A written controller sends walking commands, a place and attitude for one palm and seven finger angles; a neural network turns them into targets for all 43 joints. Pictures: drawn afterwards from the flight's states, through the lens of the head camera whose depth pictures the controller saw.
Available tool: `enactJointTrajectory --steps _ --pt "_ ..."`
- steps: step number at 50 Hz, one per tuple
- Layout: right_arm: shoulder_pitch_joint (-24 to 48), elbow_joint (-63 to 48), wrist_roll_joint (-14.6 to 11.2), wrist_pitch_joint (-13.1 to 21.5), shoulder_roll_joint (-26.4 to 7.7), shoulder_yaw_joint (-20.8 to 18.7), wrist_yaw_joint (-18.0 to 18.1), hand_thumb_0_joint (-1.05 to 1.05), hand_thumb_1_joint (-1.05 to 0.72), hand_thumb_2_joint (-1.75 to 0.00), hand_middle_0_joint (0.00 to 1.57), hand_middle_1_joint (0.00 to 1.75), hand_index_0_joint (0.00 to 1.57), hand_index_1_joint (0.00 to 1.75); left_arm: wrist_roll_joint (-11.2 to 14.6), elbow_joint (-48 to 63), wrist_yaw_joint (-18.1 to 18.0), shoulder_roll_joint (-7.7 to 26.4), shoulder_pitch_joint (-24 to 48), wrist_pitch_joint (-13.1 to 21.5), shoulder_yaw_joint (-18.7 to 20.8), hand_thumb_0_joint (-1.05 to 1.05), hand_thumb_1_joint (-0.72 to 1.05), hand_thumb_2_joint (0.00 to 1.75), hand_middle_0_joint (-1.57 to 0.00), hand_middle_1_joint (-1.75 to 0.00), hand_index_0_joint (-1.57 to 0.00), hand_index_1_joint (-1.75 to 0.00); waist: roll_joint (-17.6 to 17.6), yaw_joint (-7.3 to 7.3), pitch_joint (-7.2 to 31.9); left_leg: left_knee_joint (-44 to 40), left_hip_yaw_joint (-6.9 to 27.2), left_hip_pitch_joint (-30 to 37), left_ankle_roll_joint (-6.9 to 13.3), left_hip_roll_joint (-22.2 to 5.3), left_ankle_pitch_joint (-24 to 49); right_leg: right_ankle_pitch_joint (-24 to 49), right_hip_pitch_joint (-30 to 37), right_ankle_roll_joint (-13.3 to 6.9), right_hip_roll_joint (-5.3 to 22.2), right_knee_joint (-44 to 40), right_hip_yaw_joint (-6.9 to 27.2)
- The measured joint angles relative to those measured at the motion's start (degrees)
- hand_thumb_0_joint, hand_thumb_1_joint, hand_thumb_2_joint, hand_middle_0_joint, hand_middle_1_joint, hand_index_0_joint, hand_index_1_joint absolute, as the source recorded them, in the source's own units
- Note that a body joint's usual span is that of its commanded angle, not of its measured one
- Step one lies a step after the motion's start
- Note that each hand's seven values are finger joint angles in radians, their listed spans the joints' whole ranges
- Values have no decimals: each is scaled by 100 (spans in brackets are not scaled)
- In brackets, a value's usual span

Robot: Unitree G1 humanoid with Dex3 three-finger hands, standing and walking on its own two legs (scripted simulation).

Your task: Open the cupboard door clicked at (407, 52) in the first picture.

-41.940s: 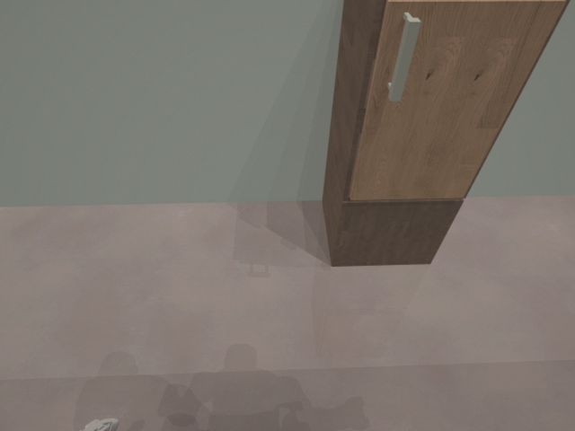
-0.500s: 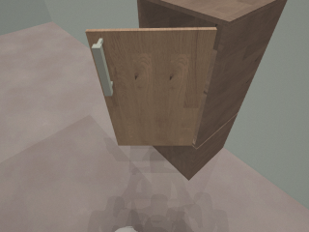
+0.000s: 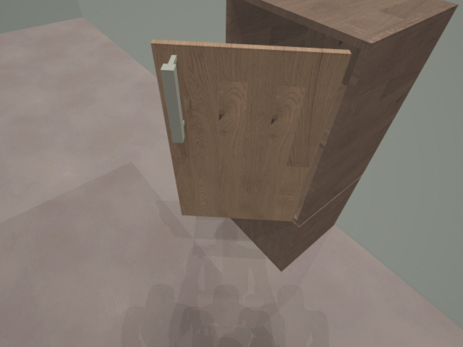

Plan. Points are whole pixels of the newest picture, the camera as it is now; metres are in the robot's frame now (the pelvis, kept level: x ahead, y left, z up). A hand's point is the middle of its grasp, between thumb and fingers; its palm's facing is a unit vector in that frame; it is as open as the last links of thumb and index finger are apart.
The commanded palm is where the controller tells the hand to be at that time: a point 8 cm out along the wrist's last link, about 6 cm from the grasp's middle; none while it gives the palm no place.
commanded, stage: come to a stop and stand still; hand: left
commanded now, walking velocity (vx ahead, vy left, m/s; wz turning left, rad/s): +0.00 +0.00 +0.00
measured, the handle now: (176, 101) +0.56 +0.17 +0.13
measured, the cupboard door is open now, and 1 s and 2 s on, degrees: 48 48 48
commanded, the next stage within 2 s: look again from close up in 0.06 s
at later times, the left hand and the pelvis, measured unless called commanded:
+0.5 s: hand out of the picture +0.00 +0.18 -0.18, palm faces +0.05 -0.97 -0.23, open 7.4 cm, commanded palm none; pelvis -0.03 -0.02 -0.01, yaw +1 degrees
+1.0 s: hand out of the picture -0.09 +0.15 -0.18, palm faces +0.07 -0.99 -0.13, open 7.4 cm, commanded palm none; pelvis -0.05 -0.01 +0.00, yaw +1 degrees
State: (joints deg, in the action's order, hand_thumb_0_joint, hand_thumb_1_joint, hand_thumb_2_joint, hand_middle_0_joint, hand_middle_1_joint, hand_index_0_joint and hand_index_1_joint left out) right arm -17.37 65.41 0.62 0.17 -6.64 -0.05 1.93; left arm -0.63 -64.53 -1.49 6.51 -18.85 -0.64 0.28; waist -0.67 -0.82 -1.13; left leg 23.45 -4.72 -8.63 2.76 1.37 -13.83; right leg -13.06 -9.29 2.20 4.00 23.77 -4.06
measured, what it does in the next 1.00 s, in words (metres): shifts its weight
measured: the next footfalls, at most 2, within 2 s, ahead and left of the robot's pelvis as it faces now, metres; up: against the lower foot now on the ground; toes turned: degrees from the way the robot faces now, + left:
right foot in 1.82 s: +0.03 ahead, -0.13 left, +0.00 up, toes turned +3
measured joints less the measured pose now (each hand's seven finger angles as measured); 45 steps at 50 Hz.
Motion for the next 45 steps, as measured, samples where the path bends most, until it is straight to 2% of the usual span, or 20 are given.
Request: enactJointTrajectory --steps 8,13,19,26,33,42,45 --pt "70 2 -16 47 -57 -20 15 2 -92 -90 20 30 20 30 -11 -103 -22 -85 -77 12 -26 0 91 90 -20 -30 -20 -30 -45 9 -3 -77 -48 60 -1 3 40 20 9 -1 -1 -9 50" --pt "27 -395 18 183 -153 -69 -48 1 -92 -90 20 30 21 30 -37 256 -41 159 -32 88 -103 0 90 90 -20 -30 -20 -30 -111 111 -68 287 61 -251 -15 33 -37 -168 -285 -60 62 440 -53" --pt "130 -616 16 109 -357 -165 -32 1 -91 -90 20 30 21 30 -55 512 -56 393 29 61 -11 0 90 90 -20 -30 -20 -30 6 118 121 749 131 -453 -66 -94 -239 -265 -376 -122 -41 687 -119" --pt "341 -708 21 55 -473 -141 -99 0 -91 -90 20 30 20 30 -34 670 -35 515 160 78 -7 0 91 90 -20 -30 -20 -30 47 88 178 778 140 -441 -120 -167 -157 -162 -348 -176 -112 668 -128" --pt "357 -659 29 -1 -406 -81 -174 0 -90 -90 20 30 20 30 -28 683 -5 493 183 66 -53 0 90 90 -20 -30 -20 -30 -15 76 165 584 144 -450 -141 -175 69 53 -360 -199 -133 481 -137" --pt "39 -388 24 -64 -200 -50 -194 0 -90 -90 20 30 20 30 -35 509 -7 312 -54 28 -73 0 90 90 -20 -30 -20 -30 -89 90 105 461 139 -542 -107 -157 237 260 -418 -169 -125 291 -136" --pt "-120 -277 41 -98 -131 -60 -193 0 -90 -90 20 30 20 30 -59 422 -4 238 -189 3 -49 0 90 90 -20 -30 -20 -30 -86 98 128 491 151 -580 -91 -158 133 41 -444 -152 -137 320 -132"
